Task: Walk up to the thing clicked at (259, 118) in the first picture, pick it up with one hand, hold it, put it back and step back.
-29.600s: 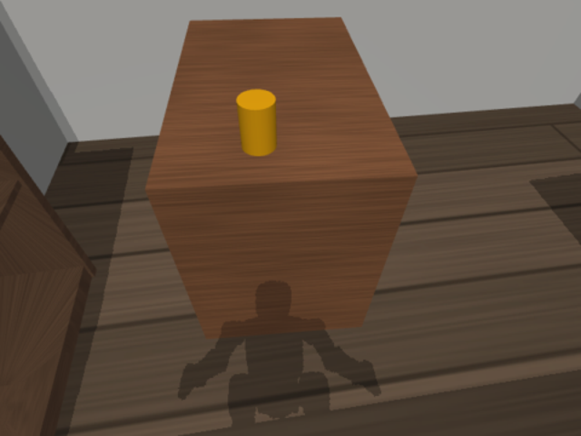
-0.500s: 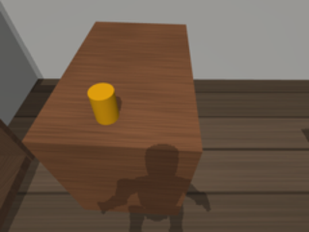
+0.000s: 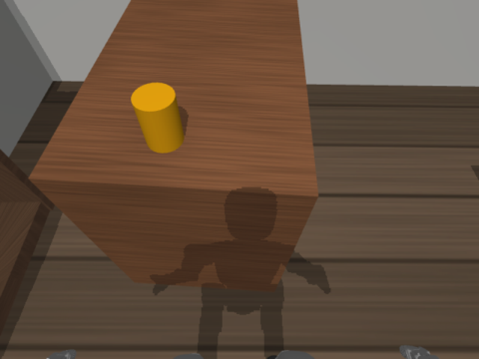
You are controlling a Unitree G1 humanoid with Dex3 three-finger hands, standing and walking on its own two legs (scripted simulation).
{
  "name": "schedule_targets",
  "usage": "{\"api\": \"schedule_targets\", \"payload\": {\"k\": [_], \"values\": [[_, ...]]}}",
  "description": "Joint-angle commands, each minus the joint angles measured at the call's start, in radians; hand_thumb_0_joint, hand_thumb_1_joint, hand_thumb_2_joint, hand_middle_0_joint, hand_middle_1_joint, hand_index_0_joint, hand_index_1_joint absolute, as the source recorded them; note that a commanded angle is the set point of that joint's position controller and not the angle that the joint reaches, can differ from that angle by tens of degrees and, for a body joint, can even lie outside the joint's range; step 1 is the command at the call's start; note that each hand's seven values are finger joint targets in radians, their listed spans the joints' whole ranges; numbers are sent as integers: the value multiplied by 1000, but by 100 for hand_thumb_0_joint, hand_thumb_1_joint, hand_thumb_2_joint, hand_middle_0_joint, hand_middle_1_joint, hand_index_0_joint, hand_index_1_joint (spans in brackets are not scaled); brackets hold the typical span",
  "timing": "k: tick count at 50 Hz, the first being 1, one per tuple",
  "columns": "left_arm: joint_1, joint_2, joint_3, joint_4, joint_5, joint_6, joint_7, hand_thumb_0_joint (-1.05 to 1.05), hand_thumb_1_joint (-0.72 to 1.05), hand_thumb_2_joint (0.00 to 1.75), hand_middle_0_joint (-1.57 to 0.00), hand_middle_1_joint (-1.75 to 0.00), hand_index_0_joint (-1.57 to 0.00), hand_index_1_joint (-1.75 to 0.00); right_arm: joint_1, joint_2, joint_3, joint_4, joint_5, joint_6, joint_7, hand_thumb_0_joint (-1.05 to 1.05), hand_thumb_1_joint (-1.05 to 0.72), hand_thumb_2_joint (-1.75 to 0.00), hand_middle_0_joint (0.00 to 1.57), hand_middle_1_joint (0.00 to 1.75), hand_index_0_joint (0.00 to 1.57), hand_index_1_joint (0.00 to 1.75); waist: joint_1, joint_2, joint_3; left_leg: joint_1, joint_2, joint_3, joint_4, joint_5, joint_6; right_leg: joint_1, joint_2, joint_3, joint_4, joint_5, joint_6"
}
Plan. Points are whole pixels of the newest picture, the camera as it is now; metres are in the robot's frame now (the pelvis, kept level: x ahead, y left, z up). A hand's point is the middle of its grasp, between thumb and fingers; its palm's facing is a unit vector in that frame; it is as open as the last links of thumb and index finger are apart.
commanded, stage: step back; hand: left
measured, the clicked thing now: (159, 119) +0.55 +0.16 +0.04
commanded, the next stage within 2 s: none
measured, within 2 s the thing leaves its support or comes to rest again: neither
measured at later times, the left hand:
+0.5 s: hand out of the picture +0.04 +0.32 -0.16, palm faces -0.10 -0.92 -0.37, open 7.4 cm
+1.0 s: hand out of the picture -0.07 +0.32 -0.15, palm faces -0.03 -0.92 -0.38, open 7.4 cm
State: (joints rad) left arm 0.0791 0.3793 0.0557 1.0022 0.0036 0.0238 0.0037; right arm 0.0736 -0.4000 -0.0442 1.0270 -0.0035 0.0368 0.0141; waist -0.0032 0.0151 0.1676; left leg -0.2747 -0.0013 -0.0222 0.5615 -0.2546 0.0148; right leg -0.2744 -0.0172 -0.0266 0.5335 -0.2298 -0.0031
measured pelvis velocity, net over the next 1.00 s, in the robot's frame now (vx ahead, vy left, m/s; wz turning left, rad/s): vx -0.22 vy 0.07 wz -0.03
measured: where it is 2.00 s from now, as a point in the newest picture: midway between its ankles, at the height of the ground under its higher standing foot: outside the picture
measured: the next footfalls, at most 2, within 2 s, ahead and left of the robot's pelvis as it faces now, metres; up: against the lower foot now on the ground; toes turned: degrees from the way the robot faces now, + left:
left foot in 0.20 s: -0.03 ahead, +0.16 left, +0.00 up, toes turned -2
right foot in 0.60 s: -0.10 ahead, -0.07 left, +0.00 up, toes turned +0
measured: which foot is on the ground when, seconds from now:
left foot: down 0.00-0.00, up 0.02-0.18, down 0.20-0.64, up 0.66-0.94, down 0.96-1.00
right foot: down 0.00-0.20, up 0.22-0.58, down 0.60-0.98, up 1.00-1.00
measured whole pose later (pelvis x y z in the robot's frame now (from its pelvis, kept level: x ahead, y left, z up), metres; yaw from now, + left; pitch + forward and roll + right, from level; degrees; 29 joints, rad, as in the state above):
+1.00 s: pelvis -0.22 +0.07 -0.02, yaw -2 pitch -3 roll +2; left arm 0.08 0.39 0.07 0.75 0.02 0.06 0.01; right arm 0.15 -0.38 -0.05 0.89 -0.03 0.02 -0.02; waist 0.02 -0.07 0.22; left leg -0.25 -0.07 -0.01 0.65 -0.35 0.02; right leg -0.42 -0.03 0.07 0.73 -0.27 0.00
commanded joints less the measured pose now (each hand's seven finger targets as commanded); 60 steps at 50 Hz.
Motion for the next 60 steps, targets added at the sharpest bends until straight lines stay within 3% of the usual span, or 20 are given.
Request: {"api": "schedule_targets", "payload": {"k": [1,8,9,11,13,17,23,29,31,32,33,37,44,47,48,49,50,51,55,60], "values": [[-33,303,71,-116,26,-13,18,0,90,90,-20,-30,-20,-30,63,-168,-45,-82,-5,13,-10,0,-90,-90,20,30,20,30,20,-216,-204,-16,-57,-25,416,-313,23,-10,-384,366,-190,346,-292],[-88,254,57,-195,26,4,18,0,90,90,-20,-30,-20,-30,186,-182,-62,-91,-6,-12,-10,0,-90,-90,20,30,20,30,-33,-137,-223,35,-10,2,-2,-39,24,4,-195,173,60,237,-128],[-71,231,53,-204,16,16,16,0,90,90,-20,-30,-20,-30,181,-204,-71,-100,-21,-17,-16,0,-90,-90,20,30,20,30,-32,-6,-210,46,59,-105,-146,161,29,-27,-108,123,186,141,-84],[-48,182,51,-212,4,27,26,0,90,90,-20,-30,-20,-30,138,-309,-95,-136,-45,-25,-23,0,-90,-90,20,30,20,30,-9,160,-193,126,290,-402,-164,574,160,-244,124,141,485,-363,-25],[-53,190,52,-211,16,28,39,0,90,90,-20,-30,-20,-30,105,-340,-98,-167,-36,-25,-30,0,-90,-90,20,30,20,30,-35,176,-201,50,368,-459,-168,597,259,-233,136,236,660,-425,-14],[42,199,61,-190,2,29,29,0,90,90,-20,-30,-20,-30,1,-236,-74,-206,-36,-33,-52,0,-90,-90,20,30,20,30,45,132,-175,173,230,-235,-88,580,190,-302,133,243,730,-263,-10],[-11,175,60,-252,16,4,22,0,90,90,-20,-30,-20,-30,151,-217,-78,-200,-15,-31,-63,0,-90,-90,20,30,20,30,-47,101,-246,408,260,-239,-8,676,223,-274,86,171,384,-274,32],[143,156,67,-191,26,-9,16,0,90,90,-20,-30,-20,-30,61,-236,-76,-240,-1,-11,-48,0,-90,-90,20,30,20,30,19,108,-292,171,192,-132,91,475,138,81,60,42,-119,57,-23],[143,264,95,-204,42,-19,18,0,90,90,-20,-30,-20,-30,39,-178,-53,-262,15,-13,-42,0,-90,-90,20,30,20,30,24,-111,-289,-119,62,-91,218,135,45,232,-141,347,-94,337,-114],[79,324,101,-222,24,-12,12,0,90,90,-20,-30,-20,-30,7,-162,-51,-266,14,-7,-50,0,-90,-90,20,30,20,30,43,-272,-221,-150,-84,-8,414,-306,3,83,-321,509,-158,405,-286],[42,337,103,-255,35,-18,12,0,90,90,-20,-30,-20,-30,22,-188,-67,-247,6,1,-58,0,-90,-90,20,30,20,30,48,-278,-166,-117,-62,-96,595,-422,-13,-44,-388,595,-173,438,-347],[-14,218,81,-285,25,-9,22,0,90,90,-20,-30,-20,-30,96,-181,-50,-202,15,-10,-52,0,-90,-90,20,30,20,30,-3,-153,-160,-189,-119,-136,637,-283,-18,59,-183,262,-78,520,-212],[78,219,79,-306,33,12,22,0,90,90,-20,-30,-20,-30,107,-160,-41,-224,-3,-32,-54,0,-90,-90,20,30,20,30,49,-227,-242,-143,-34,-13,167,-244,-38,248,-182,257,9,497,-204],[22,232,74,-327,15,28,13,0,90,90,-20,-30,-20,-30,209,-165,-57,-186,-19,-42,-50,0,-90,-90,20,30,20,30,-11,-212,-276,52,-21,25,-166,56,-8,144,-162,242,103,383,-144],[37,196,62,-334,12,34,10,0,90,90,-20,-30,-20,-30,183,-201,-71,-199,-31,-47,-49,0,-90,-90,20,30,20,30,4,-115,-264,113,61,-120,-186,126,21,20,-102,222,157,206,-92],[45,156,54,-339,9,35,9,0,90,90,-20,-30,-20,-30,149,-298,-95,-212,-46,-48,-46,0,-90,-90,20,30,20,30,8,126,-254,188,275,-405,-219,286,111,-185,55,141,339,-98,-37],[-8,194,76,-340,17,37,23,0,90,90,-20,-30,-20,-30,121,-365,-104,-229,-39,-44,-38,0,-90,-90,20,30,20,30,-31,164,-218,28,415,-507,-234,348,248,-178,126,170,526,-414,-13],[-16,211,82,-327,26,39,30,0,90,90,-20,-30,-20,-30,88,-370,-108,-237,-37,-47,-42,0,-90,-90,20,30,20,30,-39,179,-177,-76,460,-578,-272,274,308,-150,115,239,675,-423,-11],[122,202,90,-265,9,40,9,0,90,90,-20,-30,-20,-30,-8,-220,-70,-257,-37,-55,-50,0,-90,-90,20,30,20,30,65,98,-146,53,221,-196,-182,360,161,-239,149,251,760,-237,-11],[122,180,82,-272,25,26,9,0,90,90,-20,-30,-20,-30,100,-207,-79,-256,-20,-48,-53,0,-90,-90,20,30,20,30,-7,137,-223,293,248,-195,-114,446,220,-265,113,207,587,-260,52]]}}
